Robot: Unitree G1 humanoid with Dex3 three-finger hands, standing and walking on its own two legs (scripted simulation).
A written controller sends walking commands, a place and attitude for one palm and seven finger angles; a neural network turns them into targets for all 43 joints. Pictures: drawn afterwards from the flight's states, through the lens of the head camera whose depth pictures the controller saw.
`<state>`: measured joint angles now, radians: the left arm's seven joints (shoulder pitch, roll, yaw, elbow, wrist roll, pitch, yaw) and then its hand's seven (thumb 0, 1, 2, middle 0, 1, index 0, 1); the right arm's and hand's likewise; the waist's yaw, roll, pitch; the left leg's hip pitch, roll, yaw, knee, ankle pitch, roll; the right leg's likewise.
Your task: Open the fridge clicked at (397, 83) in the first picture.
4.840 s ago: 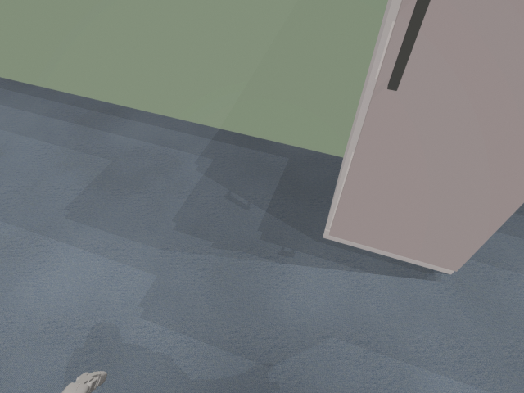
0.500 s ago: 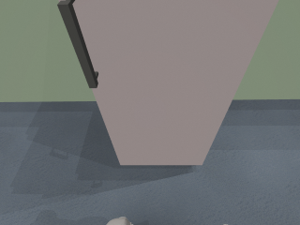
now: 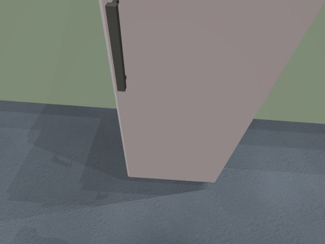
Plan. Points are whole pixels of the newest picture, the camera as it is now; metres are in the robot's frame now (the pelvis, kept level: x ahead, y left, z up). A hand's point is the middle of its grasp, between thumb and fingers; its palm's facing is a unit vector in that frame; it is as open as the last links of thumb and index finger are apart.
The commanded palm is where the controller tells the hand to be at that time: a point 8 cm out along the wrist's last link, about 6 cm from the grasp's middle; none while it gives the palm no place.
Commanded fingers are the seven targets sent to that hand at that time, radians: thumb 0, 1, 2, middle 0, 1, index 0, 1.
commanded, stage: come to a stop and stand still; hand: left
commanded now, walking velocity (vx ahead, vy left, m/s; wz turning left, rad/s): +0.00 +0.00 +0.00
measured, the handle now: (119, 49) +0.56 +0.18 +0.19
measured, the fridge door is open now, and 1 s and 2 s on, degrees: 0 0 0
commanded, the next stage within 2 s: look again from close up in 0.70 s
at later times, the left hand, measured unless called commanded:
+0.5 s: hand out of the picture +0.00 +0.19 -0.18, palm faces +0.00 -0.98 -0.19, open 7.3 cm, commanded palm none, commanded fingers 0.00 0.90 0.90 -0.20 -0.30 -0.20 -0.30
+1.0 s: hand out of the picture +0.01 +0.18 -0.17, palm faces +0.00 -0.97 -0.22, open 7.4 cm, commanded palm none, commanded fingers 0.00 0.90 0.90 -0.20 -0.30 -0.20 -0.30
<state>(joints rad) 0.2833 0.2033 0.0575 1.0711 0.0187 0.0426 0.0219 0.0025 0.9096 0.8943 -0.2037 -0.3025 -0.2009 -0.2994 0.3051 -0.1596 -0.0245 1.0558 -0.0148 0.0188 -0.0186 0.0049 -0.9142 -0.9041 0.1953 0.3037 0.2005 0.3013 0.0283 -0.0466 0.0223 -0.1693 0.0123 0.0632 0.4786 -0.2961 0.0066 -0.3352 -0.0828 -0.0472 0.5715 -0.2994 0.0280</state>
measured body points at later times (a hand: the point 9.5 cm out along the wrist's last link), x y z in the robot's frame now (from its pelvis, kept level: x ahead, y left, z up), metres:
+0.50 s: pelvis -0.01 +0.02 +0.00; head +0.00 +0.03 +0.45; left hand +0.00 +0.24 -0.16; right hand -0.01 -0.19 -0.16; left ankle -0.03 +0.11 -0.74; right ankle +0.01 -0.11 -0.74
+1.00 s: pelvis -0.01 +0.00 +0.00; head +0.00 -0.02 +0.45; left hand +0.01 +0.23 -0.15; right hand +0.00 -0.22 -0.17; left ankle -0.03 +0.11 -0.74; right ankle +0.01 -0.11 -0.74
